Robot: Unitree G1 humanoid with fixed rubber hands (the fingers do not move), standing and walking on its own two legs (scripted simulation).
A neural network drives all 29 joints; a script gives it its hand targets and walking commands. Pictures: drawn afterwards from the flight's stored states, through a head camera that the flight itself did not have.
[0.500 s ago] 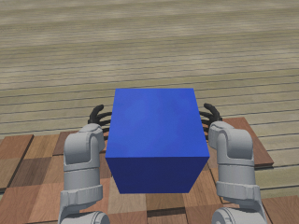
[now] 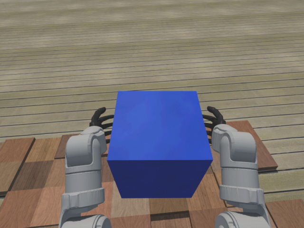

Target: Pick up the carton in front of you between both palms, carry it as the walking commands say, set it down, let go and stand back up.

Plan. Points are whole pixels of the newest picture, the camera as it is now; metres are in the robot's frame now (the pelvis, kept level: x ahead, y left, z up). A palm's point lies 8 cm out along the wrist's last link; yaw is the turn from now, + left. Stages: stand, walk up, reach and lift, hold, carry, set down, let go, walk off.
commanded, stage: carry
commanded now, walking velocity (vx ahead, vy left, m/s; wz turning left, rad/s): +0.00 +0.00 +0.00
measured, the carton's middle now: (156, 147) +0.34 +0.00 +0.05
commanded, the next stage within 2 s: none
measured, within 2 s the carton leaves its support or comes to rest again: neither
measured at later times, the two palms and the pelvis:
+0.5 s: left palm (100, 134) +0.33 +0.15 +0.12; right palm (218, 132) +0.33 -0.16 +0.12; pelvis +0.01 +0.00 +0.00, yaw +0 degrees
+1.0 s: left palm (101, 134) +0.32 +0.14 +0.13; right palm (220, 133) +0.32 -0.16 +0.12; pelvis +0.00 -0.01 +0.00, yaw +0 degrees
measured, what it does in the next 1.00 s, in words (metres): stands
